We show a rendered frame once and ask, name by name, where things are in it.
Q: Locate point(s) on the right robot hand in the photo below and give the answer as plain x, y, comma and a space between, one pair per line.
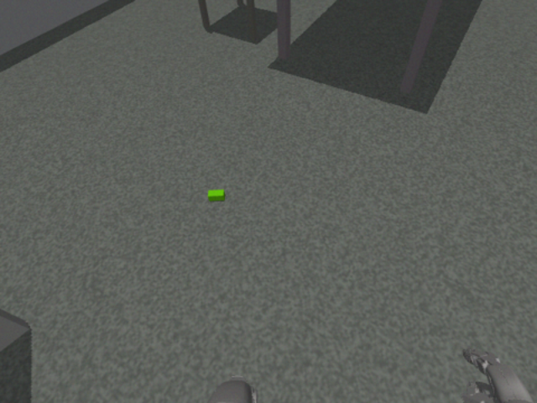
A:
504, 384

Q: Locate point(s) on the small box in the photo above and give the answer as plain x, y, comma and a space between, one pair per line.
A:
216, 195

